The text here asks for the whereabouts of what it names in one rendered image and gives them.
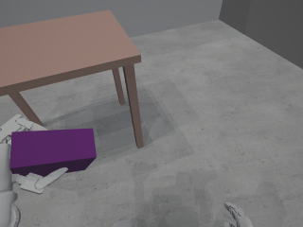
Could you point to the table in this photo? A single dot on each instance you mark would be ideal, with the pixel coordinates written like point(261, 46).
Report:
point(37, 54)

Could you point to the robot left hand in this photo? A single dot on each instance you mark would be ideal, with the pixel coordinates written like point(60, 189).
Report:
point(32, 182)

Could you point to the left robot forearm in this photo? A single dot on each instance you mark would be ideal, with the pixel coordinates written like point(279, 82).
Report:
point(10, 214)

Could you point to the sponge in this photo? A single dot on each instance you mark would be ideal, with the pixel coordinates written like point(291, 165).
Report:
point(42, 152)

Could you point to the robot right hand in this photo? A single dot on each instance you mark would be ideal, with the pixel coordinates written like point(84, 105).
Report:
point(238, 215)

